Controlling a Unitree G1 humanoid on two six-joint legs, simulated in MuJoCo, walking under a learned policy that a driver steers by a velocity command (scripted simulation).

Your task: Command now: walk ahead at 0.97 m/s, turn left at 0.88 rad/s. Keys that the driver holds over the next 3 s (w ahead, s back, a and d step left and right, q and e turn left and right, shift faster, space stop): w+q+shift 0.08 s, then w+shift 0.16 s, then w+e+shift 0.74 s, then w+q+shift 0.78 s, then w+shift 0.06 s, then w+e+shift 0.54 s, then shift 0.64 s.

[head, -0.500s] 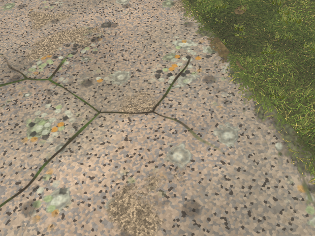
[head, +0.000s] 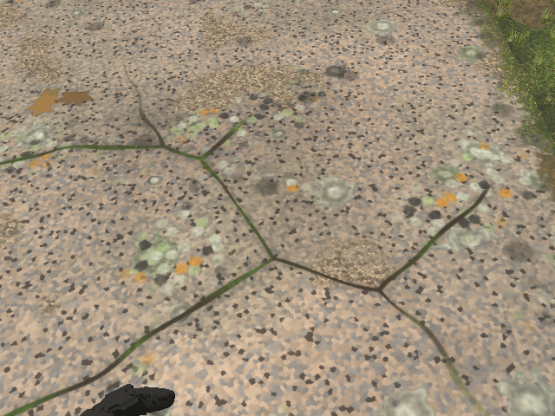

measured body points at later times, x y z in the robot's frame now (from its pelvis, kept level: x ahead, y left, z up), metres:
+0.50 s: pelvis +0.45 -0.06 +0.02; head +0.47 -0.05 +0.46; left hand +0.32 +0.20 -0.11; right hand +0.72 -0.25 -0.04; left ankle +0.52 +0.08 -0.67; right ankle +0.40 -0.17 -0.73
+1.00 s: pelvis +0.90 -0.04 -0.01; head +0.93 -0.05 +0.44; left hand +1.23 +0.12 -0.06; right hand +0.75 -0.29 -0.13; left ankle +0.72 +0.12 -0.72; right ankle +1.07 -0.17 -0.68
